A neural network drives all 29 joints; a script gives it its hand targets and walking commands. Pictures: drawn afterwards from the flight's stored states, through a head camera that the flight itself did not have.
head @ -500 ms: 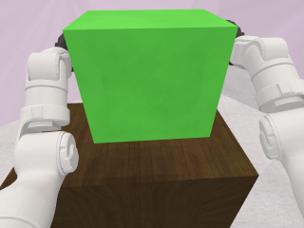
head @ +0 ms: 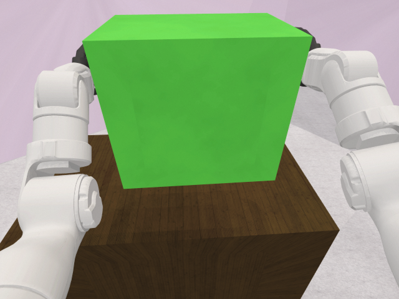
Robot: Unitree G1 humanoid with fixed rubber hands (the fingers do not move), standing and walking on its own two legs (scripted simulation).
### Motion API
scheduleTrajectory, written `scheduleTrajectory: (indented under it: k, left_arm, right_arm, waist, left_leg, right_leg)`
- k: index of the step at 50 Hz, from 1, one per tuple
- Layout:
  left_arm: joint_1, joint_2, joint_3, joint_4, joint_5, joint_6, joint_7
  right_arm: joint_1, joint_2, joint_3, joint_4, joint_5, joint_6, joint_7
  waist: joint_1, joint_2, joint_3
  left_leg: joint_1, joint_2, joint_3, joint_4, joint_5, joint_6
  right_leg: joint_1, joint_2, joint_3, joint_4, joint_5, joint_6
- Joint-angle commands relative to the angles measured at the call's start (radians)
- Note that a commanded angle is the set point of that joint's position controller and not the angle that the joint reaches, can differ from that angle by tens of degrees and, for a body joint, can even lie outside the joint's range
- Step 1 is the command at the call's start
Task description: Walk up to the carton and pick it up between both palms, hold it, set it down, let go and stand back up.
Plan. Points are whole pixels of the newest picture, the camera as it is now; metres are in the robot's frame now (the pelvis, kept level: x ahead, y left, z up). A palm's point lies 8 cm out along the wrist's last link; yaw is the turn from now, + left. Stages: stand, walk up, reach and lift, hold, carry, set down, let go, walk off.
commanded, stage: hold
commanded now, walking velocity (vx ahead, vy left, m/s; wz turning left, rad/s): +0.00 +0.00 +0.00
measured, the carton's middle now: (196, 99) +0.39 +0.01 +0.28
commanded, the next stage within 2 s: none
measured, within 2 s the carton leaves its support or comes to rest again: neither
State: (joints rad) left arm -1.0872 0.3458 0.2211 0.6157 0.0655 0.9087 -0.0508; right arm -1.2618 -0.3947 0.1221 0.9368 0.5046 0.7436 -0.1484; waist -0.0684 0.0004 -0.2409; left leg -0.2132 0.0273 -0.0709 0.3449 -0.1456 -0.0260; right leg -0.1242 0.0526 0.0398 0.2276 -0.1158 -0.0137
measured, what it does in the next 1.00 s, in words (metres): stands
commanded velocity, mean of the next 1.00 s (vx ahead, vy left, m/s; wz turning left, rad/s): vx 0.00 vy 0.00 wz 0.00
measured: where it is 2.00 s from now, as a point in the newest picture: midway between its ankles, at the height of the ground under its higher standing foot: outside the picture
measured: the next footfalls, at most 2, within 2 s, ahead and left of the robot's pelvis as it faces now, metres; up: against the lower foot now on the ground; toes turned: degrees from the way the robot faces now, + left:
none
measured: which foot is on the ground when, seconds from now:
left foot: down 0.00-1.00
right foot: down 0.00-1.00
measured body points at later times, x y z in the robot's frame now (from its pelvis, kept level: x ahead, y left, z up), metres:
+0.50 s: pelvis +0.00 +0.00 +0.00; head -0.09 +0.02 +0.44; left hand +0.39 +0.21 +0.33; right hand +0.39 -0.19 +0.35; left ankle +0.02 +0.13 -0.75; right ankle +0.00 -0.11 -0.75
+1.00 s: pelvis +0.00 +0.00 +0.00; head -0.09 +0.02 +0.44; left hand +0.39 +0.21 +0.33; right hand +0.39 -0.19 +0.35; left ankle +0.02 +0.13 -0.75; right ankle +0.00 -0.12 -0.75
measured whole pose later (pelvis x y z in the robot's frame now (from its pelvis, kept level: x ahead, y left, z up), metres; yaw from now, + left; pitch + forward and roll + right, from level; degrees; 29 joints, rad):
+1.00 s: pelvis +0.00 +0.00 +0.00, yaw +0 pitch +1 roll -1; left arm -1.11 0.35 0.22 0.64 0.06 0.90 -0.05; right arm -1.28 -0.40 0.12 0.96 0.50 0.74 -0.15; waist -0.06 0.00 -0.24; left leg -0.22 0.02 -0.08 0.35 -0.14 -0.03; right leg -0.13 0.05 0.05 0.23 -0.12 -0.01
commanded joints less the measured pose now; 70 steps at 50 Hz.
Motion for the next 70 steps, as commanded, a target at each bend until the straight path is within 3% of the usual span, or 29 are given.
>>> scheduleTrajectory:
  k: [1, 11, 19, 24, 30, 32, 43, 50, 57, 58, 62, 70]
  left_arm:
    - [-0.754, -0.556, -0.183, -0.265, -0.228, -0.096, -0.164]
    - [-0.750, -0.537, -0.162, -0.245, -0.219, -0.096, -0.167]
    - [-0.754, -0.546, -0.176, -0.259, -0.226, -0.097, -0.169]
    - [-0.746, -0.549, -0.171, -0.246, -0.218, -0.095, -0.170]
    - [-0.751, -0.546, -0.180, -0.256, -0.226, -0.097, -0.168]
    - [-0.746, -0.545, -0.166, -0.240, -0.217, -0.096, -0.170]
    - [-0.756, -0.554, -0.170, -0.216, -0.223, -0.099, -0.170]
    - [-0.760, -0.540, -0.165, -0.239, -0.223, -0.103, -0.167]
    - [-0.750, -0.559, -0.182, -0.243, -0.226, -0.098, -0.170]
    - [-0.754, -0.554, -0.172, -0.238, -0.223, -0.099, -0.169]
    - [-0.762, -0.547, -0.169, -0.249, -0.221, -0.102, -0.165]
    - [-0.750, -0.552, -0.173, -0.242, -0.226, -0.101, -0.166]
  right_arm:
    - [-0.693, 0.558, 0.038, -0.348, 0.157, -0.030, 0.155]
    - [-0.694, 0.565, 0.049, -0.331, 0.162, -0.026, 0.154]
    - [-0.682, 0.558, 0.042, -0.334, 0.159, -0.025, 0.153]
    - [-0.692, 0.555, 0.041, -0.336, 0.159, -0.027, 0.153]
    - [-0.679, 0.558, 0.041, -0.329, 0.159, -0.024, 0.152]
    - [-0.687, 0.558, 0.042, -0.322, 0.157, -0.026, 0.154]
    - [-0.697, 0.557, 0.032, -0.310, 0.149, -0.027, 0.156]
    - [-0.698, 0.569, 0.050, -0.321, 0.163, -0.026, 0.154]
    - [-0.679, 0.543, 0.032, -0.311, 0.155, -0.026, 0.154]
    - [-0.696, 0.551, 0.041, -0.322, 0.157, -0.029, 0.155]
    - [-0.697, 0.566, 0.048, -0.324, 0.162, -0.029, 0.155]
    - [-0.694, 0.562, 0.041, -0.336, 0.158, -0.030, 0.153]
  waist:
    - [-0.006, 0.061, -0.319]
    - [0.007, 0.035, -0.317]
    - [-0.011, 0.051, -0.320]
    - [0.004, 0.055, -0.311]
    - [-0.010, 0.053, -0.310]
    - [0.002, 0.043, -0.302]
    - [-0.003, 0.046, -0.296]
    - [0.003, 0.035, -0.327]
    - [-0.015, 0.067, -0.296]
    - [-0.001, 0.056, -0.303]
    - [0.006, 0.049, -0.316]
    - [-0.003, 0.044, -0.322]
  left_leg:
    - [0.090, -0.033, 0.009, -0.017, 0.174, -0.008]
    - [0.094, -0.034, 0.011, -0.015, 0.183, -0.001]
    - [0.101, -0.034, 0.010, -0.012, 0.188, -0.007]
    - [0.091, -0.032, 0.009, -0.018, 0.179, -0.007]
    - [0.104, -0.032, 0.007, -0.013, 0.184, -0.007]
    - [0.091, -0.032, 0.008, -0.019, 0.171, -0.003]
    - [0.073, -0.031, 0.009, -0.025, 0.137, -0.001]
    - [0.098, -0.035, 0.008, -0.010, 0.189, -0.002]
    - [0.091, -0.029, 0.007, -0.018, 0.181, -0.015]
    - [0.086, -0.030, 0.007, -0.018, 0.174, -0.009]
    - [0.091, -0.033, 0.008, -0.013, 0.182, -0.005]
    - [0.099, -0.034, 0.008, -0.013, 0.184, -0.006]
  right_leg:
    - [0.109, 0.004, 0.035, 0.001, 0.155, -0.007]
    - [0.119, 0.005, 0.036, 0.001, 0.164, -0.004]
    - [0.113, 0.003, 0.038, 0.001, 0.174, -0.006]
    - [0.110, 0.003, 0.037, 0.000, 0.156, -0.009]
    - [0.108, 0.003, 0.037, 0.000, 0.168, -0.006]
    - [0.109, 0.002, 0.036, -0.001, 0.153, -0.007]
    - [0.095, 0.000, 0.041, -0.004, 0.119, -0.011]
    - [0.118, 0.005, 0.036, 0.002, 0.168, -0.004]
    - [0.107, 0.005, 0.037, -0.001, 0.159, -0.012]
    - [0.108, 0.004, 0.037, -0.001, 0.150, -0.010]
    - [0.106, 0.004, 0.036, 0.000, 0.151, -0.006]
    - [0.113, 0.004, 0.037, -0.001, 0.167, -0.006]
